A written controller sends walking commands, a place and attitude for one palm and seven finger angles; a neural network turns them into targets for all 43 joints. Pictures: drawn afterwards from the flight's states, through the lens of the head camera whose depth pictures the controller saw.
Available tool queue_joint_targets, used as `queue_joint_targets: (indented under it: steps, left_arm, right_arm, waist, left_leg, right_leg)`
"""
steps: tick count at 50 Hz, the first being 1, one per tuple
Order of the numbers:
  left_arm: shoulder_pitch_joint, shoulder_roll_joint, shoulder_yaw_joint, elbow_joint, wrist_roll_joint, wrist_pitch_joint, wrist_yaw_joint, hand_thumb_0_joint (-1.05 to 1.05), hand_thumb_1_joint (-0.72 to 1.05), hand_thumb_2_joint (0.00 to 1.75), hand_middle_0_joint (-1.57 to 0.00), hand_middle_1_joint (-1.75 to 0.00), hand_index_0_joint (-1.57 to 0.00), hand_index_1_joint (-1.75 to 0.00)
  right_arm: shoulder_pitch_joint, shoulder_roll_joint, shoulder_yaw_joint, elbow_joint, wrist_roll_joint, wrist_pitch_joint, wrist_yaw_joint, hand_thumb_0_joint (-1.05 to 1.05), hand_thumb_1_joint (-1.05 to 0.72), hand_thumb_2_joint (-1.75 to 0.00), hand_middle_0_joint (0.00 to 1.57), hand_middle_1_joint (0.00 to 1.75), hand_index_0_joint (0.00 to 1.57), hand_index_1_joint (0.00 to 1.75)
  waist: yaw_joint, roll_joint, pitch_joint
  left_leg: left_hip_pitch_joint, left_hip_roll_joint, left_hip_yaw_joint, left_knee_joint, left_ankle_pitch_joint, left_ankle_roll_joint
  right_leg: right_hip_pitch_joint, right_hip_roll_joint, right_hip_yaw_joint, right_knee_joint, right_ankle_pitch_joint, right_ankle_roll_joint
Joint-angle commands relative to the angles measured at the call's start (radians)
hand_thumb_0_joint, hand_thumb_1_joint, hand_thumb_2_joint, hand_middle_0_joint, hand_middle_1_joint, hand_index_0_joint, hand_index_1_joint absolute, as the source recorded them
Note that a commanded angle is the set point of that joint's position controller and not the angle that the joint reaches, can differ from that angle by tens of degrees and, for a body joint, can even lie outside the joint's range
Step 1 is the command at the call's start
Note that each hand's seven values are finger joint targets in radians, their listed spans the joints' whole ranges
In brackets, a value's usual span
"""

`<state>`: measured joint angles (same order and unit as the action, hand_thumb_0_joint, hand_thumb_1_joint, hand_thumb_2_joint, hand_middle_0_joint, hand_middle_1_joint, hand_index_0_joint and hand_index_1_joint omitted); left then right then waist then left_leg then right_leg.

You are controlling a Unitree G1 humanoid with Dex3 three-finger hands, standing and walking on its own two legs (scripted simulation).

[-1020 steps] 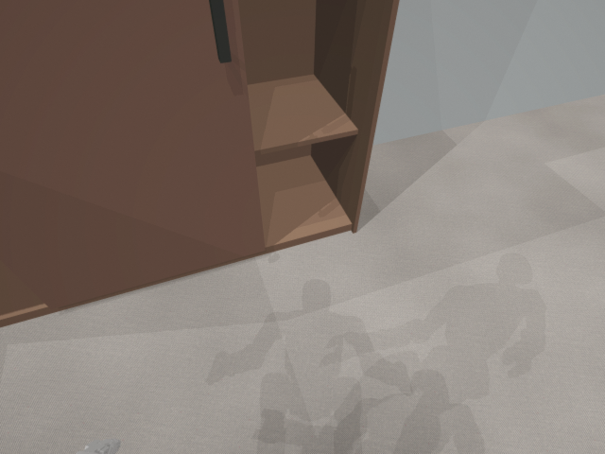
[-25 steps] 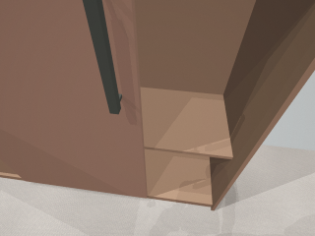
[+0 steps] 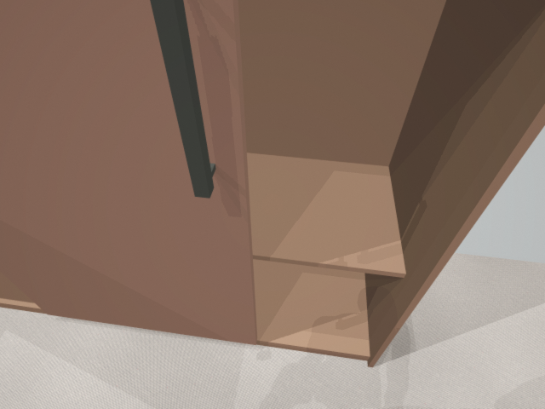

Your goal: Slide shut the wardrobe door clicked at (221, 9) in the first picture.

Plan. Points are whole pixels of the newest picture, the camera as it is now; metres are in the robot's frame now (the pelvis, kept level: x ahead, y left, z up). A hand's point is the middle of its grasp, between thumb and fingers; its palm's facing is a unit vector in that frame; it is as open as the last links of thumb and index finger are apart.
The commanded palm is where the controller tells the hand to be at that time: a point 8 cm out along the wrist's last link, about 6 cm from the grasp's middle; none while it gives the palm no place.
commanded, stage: raise the hand with hooked fingers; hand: left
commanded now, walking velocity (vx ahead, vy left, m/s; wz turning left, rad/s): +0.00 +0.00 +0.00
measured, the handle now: (193, 101) +0.45 +0.15 +0.24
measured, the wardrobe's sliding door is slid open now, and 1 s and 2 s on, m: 0.40 0.40 0.40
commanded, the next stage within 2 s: none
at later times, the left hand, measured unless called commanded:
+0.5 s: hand (164, 376) +0.16 +0.16 +0.02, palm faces -0.12 -0.99 +0.00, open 8.5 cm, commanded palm +0.13 +0.23 +0.02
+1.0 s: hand (84, 315) +0.19 +0.24 +0.11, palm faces +0.01 -0.99 -0.11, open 11.6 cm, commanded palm +0.16 +0.28 +0.12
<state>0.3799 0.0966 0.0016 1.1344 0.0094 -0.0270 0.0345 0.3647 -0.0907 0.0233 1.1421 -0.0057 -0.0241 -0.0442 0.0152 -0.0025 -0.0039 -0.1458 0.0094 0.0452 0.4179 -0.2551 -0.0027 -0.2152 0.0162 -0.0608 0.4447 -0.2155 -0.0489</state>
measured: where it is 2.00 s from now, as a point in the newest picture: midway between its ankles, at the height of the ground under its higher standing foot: outside the picture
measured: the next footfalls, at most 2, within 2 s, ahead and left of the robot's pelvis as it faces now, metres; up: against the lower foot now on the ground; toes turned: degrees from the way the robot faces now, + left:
none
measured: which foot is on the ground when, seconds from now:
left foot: down 0.00-1.00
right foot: down 0.00-1.00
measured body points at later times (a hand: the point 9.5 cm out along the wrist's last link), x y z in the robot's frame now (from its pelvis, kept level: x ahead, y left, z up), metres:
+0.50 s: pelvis -0.03 +0.01 -0.04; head -0.03 +0.01 +0.41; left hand +0.16 +0.21 +0.02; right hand +0.21 -0.25 -0.04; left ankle -0.02 +0.12 -0.74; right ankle +0.02 -0.09 -0.74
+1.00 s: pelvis -0.02 +0.02 -0.02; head -0.03 +0.00 +0.43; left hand +0.19 +0.29 +0.12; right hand +0.16 -0.20 -0.09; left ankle -0.02 +0.12 -0.74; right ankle +0.02 -0.09 -0.74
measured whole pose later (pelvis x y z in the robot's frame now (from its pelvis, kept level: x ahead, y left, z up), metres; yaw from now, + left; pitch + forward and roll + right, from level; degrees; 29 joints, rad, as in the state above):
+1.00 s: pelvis -0.02 +0.02 -0.02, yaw +3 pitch -1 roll -1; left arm 0.30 0.33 0.29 -0.17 -0.34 -0.08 -0.35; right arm 0.28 -0.26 0.08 0.66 0.05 -0.36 -0.06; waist 0.02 0.05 -0.04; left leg -0.30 0.00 0.00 0.66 -0.35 0.02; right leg -0.32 -0.01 -0.10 0.61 -0.28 -0.03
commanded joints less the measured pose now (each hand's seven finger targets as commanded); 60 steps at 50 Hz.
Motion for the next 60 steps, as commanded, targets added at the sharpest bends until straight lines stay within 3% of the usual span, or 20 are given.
queue_joint_targets:
  steps: [1,3,4,5,6,7,8,11,13,16,18,20,21,24,28,32,40,45,48,60]
  left_arm:
    - [0.102,0.078,0.013,-0.009,0.002,-0.006,0.006,0.00,0.90,0.90,-0.20,-0.30,-0.20,-0.30]
    - [0.104,0.080,0.013,-0.008,0.002,-0.008,0.006,0.00,0.90,0.90,-0.20,-0.30,-0.20,-0.30]
    - [0.130,0.128,0.006,0.016,0.016,-0.025,0.041,0.00,0.90,0.90,-0.20,-0.30,-0.20,-0.30]
    - [-0.609,0.422,0.102,-1.481,-0.217,-0.185,0.019,0.00,0.88,0.89,-0.20,-0.32,-0.20,-0.32]
    - [-0.401,0.329,0.049,-1.408,-0.133,-0.144,0.066,0.00,0.85,0.88,-0.20,-0.33,-0.20,-0.33]
    - [-0.019,0.095,-0.043,-1.077,-0.115,-0.015,0.080,0.00,0.83,0.87,-0.21,-0.34,-0.21,-0.34]
    - [-0.067,0.027,-0.118,-1.257,-0.148,-0.012,0.069,0.00,0.81,0.86,-0.21,-0.36,-0.21,-0.36]
    - [-0.036,0.012,-0.165,-1.321,-0.202,-0.095,0.031,0.00,0.74,0.83,-0.21,-0.40,-0.21,-0.40]
    - [-0.038,0.068,-0.080,-1.302,-0.207,-0.193,-0.020,0.00,0.69,0.81,-0.22,-0.43,-0.22,-0.43]
    - [0.267,0.078,0.042,-1.132,-0.257,-0.358,-0.186,0.00,0.62,0.78,-0.22,-0.48,-0.22,-0.48]
    - [0.274,0.167,0.141,-1.130,-0.260,-0.472,-0.317,0.00,0.57,0.76,-0.22,-0.51,-0.22,-0.51]
    - [0.346,0.263,0.242,-1.145,-0.210,-0.427,-0.343,0.00,0.53,0.74,-0.23,-0.54,-0.23,-0.54]
    - [0.289,0.204,0.162,-1.267,-0.227,-0.382,-0.350,0.00,0.50,0.73,-0.23,-0.55,-0.23,-0.55]
    - [0.132,0.216,0.181,-1.493,-0.270,-0.312,-0.293,0.00,0.43,0.70,-0.23,-0.60,-0.23,-0.60]
    - [-0.058,0.233,0.159,-1.666,-0.259,-0.364,-0.230,0.00,0.34,0.66,-0.24,-0.66,-0.24,-0.66]
    - [-0.193,0.244,0.104,-1.607,-0.267,-0.382,-0.310,0.00,0.25,0.62,-0.25,-0.72,-0.25,-0.72]
    - [-0.134,0.389,0.345,-1.434,-0.331,-0.142,-0.394,0.00,0.06,0.54,-0.26,-0.84,-0.26,-0.84]
    - [-0.158,0.403,0.403,-1.494,-0.372,-0.124,-0.377,0.00,-0.06,0.49,-0.27,-0.92,-0.27,-0.92]
    - [-0.203,0.386,0.373,-1.538,-0.375,-0.120,-0.382,0.00,-0.13,0.46,-0.27,-0.96,-0.27,-0.96]
    - [-0.472,0.556,0.509,-1.457,-0.380,-0.001,-0.419,0.00,-0.41,0.34,-0.29,-1.14,-0.29,-1.14]
  right_arm:
    - [0.101,-0.073,-0.016,-0.007,-0.002,-0.007,0.001,0.00,-0.90,-0.90,0.20,0.30,0.20,0.30]
    - [0.102,-0.072,-0.015,-0.008,-0.001,-0.009,0.001,0.00,-0.90,-0.90,0.20,0.30,0.20,0.30]
    - [-0.084,-0.131,-0.027,-0.085,0.001,-0.011,0.020,0.00,-0.90,-0.90,0.20,0.30,0.20,0.30]
    - [-0.106,-0.371,-0.109,-0.424,0.007,-0.147,-0.059,0.00,-0.90,-0.90,0.20,0.30,0.20,0.30]
    - [-0.193,-0.292,-0.042,-0.411,0.025,-0.254,-0.072,0.00,-0.90,-0.90,0.20,0.30,0.20,0.30]
    - [-0.109,-0.222,-0.032,-0.395,0.040,-0.310,-0.046,0.00,-0.90,-0.90,0.20,0.30,0.20,0.30]
    - [-0.110,-0.238,-0.026,-0.445,0.053,-0.344,-0.043,0.00,-0.90,-0.90,0.20,0.30,0.20,0.30]
    - [-0.159,-0.304,-0.030,-0.502,0.060,-0.422,-0.062,0.00,-0.90,-0.90,0.20,0.30,0.20,0.30]
    - [-0.160,-0.315,-0.064,-0.537,0.029,-0.439,-0.041,0.00,-0.90,-0.90,0.20,0.30,0.20,0.30]
    - [-0.177,-0.295,-0.091,-0.612,0.024,-0.424,0.027,0.00,-0.90,-0.90,0.20,0.30,0.20,0.30]
    - [-0.224,-0.308,-0.110,-0.671,0.021,-0.389,0.059,0.00,-0.90,-0.90,0.20,0.30,0.20,0.30]
    - [-0.263,-0.302,-0.121,-0.732,0.033,-0.336,0.072,0.00,-0.90,-0.90,0.20,0.30,0.20,0.30]
    - [-0.299,-0.296,-0.102,-0.794,0.042,-0.311,0.069,0.00,-0.90,-0.90,0.20,0.30,0.20,0.30]
    - [-0.280,-0.277,-0.086,-0.848,0.052,-0.272,0.036,0.00,-0.90,-0.90,0.20,0.30,0.20,0.30]
    - [-0.197,-0.264,-0.060,-0.808,0.030,-0.281,0.014,0.00,-0.90,-0.90,0.20,0.30,0.20,0.30]
    - [-0.197,-0.285,-0.029,-0.737,0.039,-0.331,-0.009,0.00,-0.90,-0.90,0.20,0.30,0.20,0.30]
    - [-0.274,-0.283,-0.007,-0.686,0.059,-0.375,-0.028,0.00,-0.90,-0.90,0.20,0.30,0.20,0.30]
    - [-0.271,-0.282,-0.003,-0.676,0.056,-0.403,-0.021,0.00,-0.90,-0.90,0.20,0.30,0.20,0.30]
    - [-0.257,-0.286,-0.004,-0.670,0.063,-0.424,-0.020,0.00,-0.90,-0.90,0.20,0.30,0.20,0.30]
    - [-0.269,-0.313,0.004,-0.637,0.072,-0.405,-0.045,0.00,-0.90,-0.90,0.20,0.30,0.20,0.30]
  waist:
    - [-0.003,0.011,0.125]
    - [-0.003,0.001,0.110]
    - [0.046,-0.011,0.189]
    - [-0.138,0.226,-0.153]
    - [-0.060,0.266,-0.250]
    - [-0.031,0.126,-0.164]
    - [-0.034,0.043,-0.145]
    - [-0.072,-0.179,0.012]
    - [-0.060,-0.232,0.009]
    - [0.038,-0.151,-0.038]
    - [0.039,-0.112,-0.062]
    - [0.099,0.001,-0.120]
    - [0.085,0.044,-0.117]
    - [0.041,0.020,-0.177]
    - [-0.027,0.104,-0.184]
    - [-0.069,0.117,-0.137]
    - [0.029,0.033,-0.185]
    - [0.043,-0.005,-0.175]
    - [0.033,0.068,-0.150]
    - [0.048,0.114,-0.101]
  left_leg:
    - [-0.107,0.074,-0.075,-0.095,0.038,0.028]
    - [-0.095,0.076,-0.077,-0.091,0.061,0.030]
    - [-0.198,0.080,-0.018,0.111,-0.004,-0.008]
    - [0.056,-0.005,-0.016,0.023,0.127,0.020]
    - [0.033,-0.016,0.003,-0.012,0.134,0.028]
    - [-0.072,0.003,-0.032,-0.048,0.132,0.026]
    - [-0.082,0.005,-0.053,-0.025,0.083,0.036]
    - [-0.161,-0.016,-0.078,0.053,-0.110,0.052]
    - [-0.244,-0.033,-0.082,0.125,-0.138,0.039]
    - [-0.372,-0.046,-0.054,0.222,-0.080,0.002]
    - [-0.433,-0.054,-0.035,0.304,-0.050,0.001]
    - [-0.457,-0.058,-0.010,0.303,-0.043,0.014]
    - [-0.445,-0.064,0.003,0.289,-0.070,0.021]
    - [-0.400,-0.048,-0.016,0.287,-0.069,0.034]
    - [-0.304,-0.020,-0.074,0.304,-0.001,0.038]
    - [-0.256,-0.009,-0.113,0.279,-0.050,0.038]
    - [-0.236,-0.009,-0.116,0.170,-0.013,0.037]
    - [-0.191,-0.004,-0.110,0.127,0.071,0.029]
    - [-0.143,-0.002,-0.107,0.095,0.075,0.025]
    - [-0.025,-0.005,-0.098,0.000,0.101,0.030]
  right_leg:
    - [-0.026,-0.103,0.138,-0.113,-0.020,-0.009]
    - [-0.019,-0.105,0.134,-0.108,0.002,-0.009]
    - [-0.048,-0.164,0.181,-0.096,0.337,0.032]
    - [-0.015,-0.106,0.153,-0.111,0.235,0.045]
    - [0.084,-0.065,0.125,-0.027,0.108,-0.017]
    - [0.032,-0.044,0.057,-0.007,0.054,-0.014]
    - [0.025,-0.039,0.031,-0.007,0.021,0.009]
    - [-0.151,-0.047,0.027,-0.042,-0.231,0.039]
    - [-0.229,-0.041,0.022,0.000,-0.316,0.040]
    - [-0.227,-0.047,0.019,0.131,-0.231,0.012]
    - [-0.231,-0.053,0.044,0.214,-0.118,-0.007]
    - [-0.199,-0.053,0.053,0.254,-0.080,-0.013]
    - [-0.202,-0.051,0.048,0.250,-0.099,-0.009]
    - [-0.196,-0.029,0.031,0.249,-0.086,0.005]
    - [-0.244,-0.012,0.018,0.248,-0.019,0.013]
    - [-0.261,-0.010,0.010,0.205,-0.071,0.018]
    - [-0.066,-0.026,0.005,0.107,-0.057,0.028]
    - [-0.012,-0.021,-0.008,0.082,0.030,0.029]
    - [-0.007,-0.022,-0.013,0.058,0.041,0.026]
    - [0.061,-0.016,0.005,-0.044,0.081,0.025]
